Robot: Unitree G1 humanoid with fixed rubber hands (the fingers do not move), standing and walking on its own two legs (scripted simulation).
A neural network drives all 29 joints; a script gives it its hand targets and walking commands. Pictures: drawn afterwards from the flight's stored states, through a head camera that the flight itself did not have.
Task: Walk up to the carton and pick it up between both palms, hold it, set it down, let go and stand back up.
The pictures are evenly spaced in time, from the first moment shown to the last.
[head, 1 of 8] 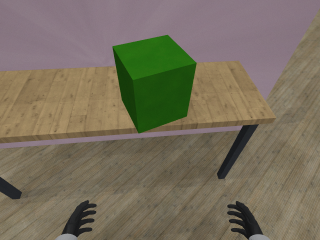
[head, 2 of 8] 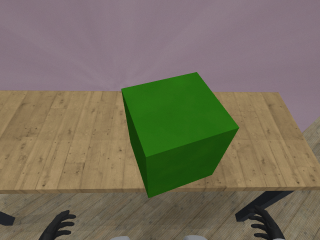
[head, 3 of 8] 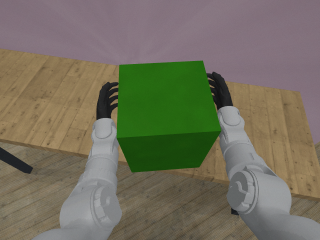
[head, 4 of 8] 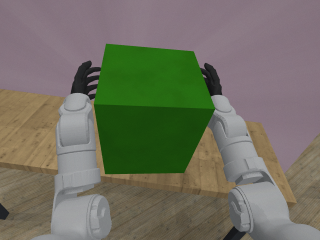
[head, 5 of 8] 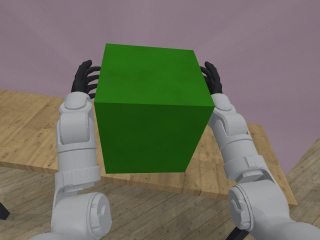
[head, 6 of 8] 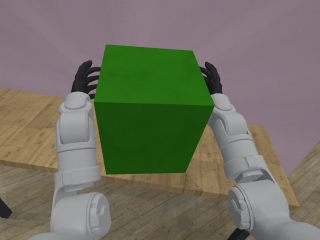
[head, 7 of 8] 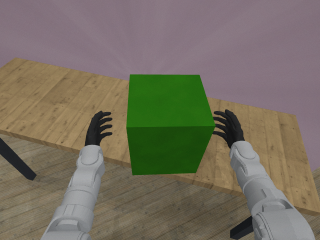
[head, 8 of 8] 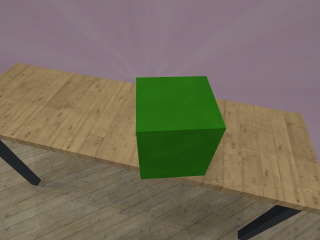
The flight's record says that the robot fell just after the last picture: no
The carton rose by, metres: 0.19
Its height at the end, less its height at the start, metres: +0.00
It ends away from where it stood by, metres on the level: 0.03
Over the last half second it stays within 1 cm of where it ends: yes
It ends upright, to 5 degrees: yes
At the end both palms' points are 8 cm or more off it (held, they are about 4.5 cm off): yes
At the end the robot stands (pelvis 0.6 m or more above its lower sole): yes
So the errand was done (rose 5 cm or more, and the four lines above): yes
